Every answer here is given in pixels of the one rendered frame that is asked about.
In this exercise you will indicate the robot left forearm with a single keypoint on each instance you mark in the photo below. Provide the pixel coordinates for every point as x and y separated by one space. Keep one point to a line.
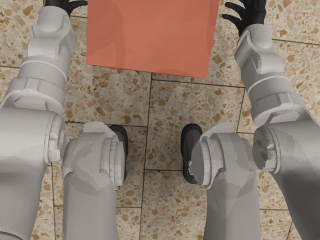
44 70

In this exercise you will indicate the robot right forearm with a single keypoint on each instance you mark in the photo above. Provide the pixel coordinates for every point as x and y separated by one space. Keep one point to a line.
266 82

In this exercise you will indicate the left robot upper arm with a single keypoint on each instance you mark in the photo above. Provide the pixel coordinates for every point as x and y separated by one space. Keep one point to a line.
30 140

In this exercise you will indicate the right robot upper arm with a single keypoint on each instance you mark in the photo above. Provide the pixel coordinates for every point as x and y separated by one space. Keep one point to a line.
290 152

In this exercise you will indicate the robot right hand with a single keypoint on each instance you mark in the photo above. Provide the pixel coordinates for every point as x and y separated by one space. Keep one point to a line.
254 13

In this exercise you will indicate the robot right shin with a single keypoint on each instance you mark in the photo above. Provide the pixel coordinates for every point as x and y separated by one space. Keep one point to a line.
225 127

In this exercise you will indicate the robot left hand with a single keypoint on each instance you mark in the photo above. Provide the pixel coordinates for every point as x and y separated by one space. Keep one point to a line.
66 5

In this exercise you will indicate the carton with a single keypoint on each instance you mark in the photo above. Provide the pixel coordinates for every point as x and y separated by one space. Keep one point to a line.
170 37

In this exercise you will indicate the robot left foot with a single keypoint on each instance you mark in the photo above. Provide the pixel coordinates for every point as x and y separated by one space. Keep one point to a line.
122 137

